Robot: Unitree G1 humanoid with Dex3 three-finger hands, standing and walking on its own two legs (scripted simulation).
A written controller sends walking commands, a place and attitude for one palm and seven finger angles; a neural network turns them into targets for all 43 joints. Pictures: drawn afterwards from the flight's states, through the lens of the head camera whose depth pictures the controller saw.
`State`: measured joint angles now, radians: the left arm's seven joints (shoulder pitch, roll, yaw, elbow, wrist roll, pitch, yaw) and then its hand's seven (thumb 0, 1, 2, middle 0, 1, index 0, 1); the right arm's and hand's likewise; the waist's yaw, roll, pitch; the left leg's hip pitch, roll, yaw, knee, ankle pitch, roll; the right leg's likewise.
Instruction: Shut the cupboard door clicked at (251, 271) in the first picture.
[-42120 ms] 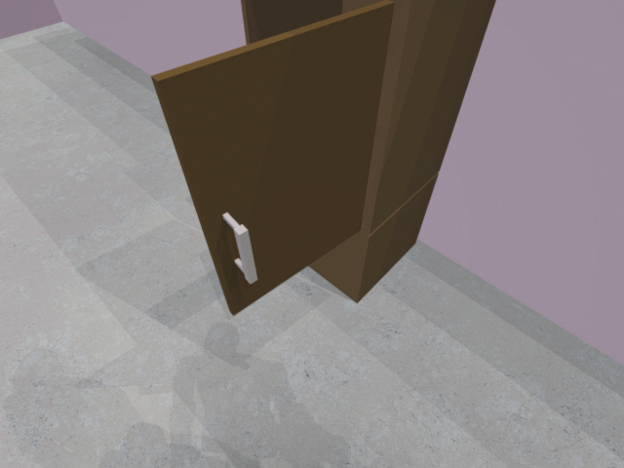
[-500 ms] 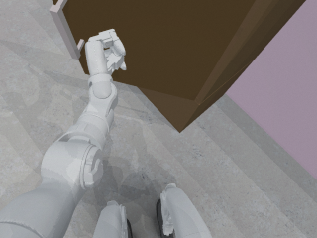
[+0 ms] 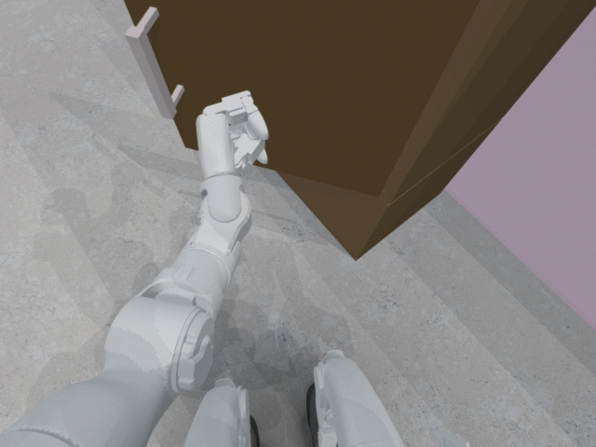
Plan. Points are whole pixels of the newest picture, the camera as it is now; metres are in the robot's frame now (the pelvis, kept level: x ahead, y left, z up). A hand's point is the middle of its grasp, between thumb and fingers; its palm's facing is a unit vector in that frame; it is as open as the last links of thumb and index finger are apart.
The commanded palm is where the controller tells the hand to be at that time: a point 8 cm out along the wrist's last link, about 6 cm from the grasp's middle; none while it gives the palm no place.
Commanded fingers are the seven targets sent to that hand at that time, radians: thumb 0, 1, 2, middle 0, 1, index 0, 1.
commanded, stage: draw the hand back to the body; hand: left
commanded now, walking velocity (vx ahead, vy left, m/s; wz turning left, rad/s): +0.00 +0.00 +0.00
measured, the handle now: (160, 68) +0.66 +0.12 +0.03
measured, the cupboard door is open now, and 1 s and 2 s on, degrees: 36 36 36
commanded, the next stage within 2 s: step back with the hand held close in 1.50 s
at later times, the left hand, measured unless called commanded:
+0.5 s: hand (135, 207) +0.36 +0.10 +0.15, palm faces +0.00 -0.99 -0.12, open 3.1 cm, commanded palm +0.32 +0.17 +0.17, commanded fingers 0.00 0.90 0.90 -1.02 -1.20 -1.02 -1.20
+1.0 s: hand out of the picture +0.27 +0.25 +0.25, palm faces +0.34 -0.87 -0.37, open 5.2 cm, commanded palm +0.21 +0.30 +0.28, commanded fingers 0.00 0.90 0.90 -0.34 -0.45 -0.34 -0.45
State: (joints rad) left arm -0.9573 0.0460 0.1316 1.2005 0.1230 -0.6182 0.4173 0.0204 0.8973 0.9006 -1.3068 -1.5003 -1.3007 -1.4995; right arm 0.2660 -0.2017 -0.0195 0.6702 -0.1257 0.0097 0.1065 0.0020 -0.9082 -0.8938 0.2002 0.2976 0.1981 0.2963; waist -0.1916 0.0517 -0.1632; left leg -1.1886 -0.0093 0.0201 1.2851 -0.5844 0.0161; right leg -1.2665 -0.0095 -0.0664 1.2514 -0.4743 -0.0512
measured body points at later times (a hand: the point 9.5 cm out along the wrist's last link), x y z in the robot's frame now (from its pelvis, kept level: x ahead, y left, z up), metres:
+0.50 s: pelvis +0.03 +0.00 +0.09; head +0.07 -0.02 +0.54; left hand +0.36 +0.16 +0.16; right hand +0.17 -0.26 -0.01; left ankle +0.00 +0.11 -0.61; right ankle +0.05 -0.09 -0.62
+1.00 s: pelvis +0.05 +0.02 +0.13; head +0.03 -0.01 +0.57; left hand +0.24 +0.30 +0.27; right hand +0.24 -0.18 +0.04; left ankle +0.00 +0.11 -0.62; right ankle +0.05 -0.09 -0.62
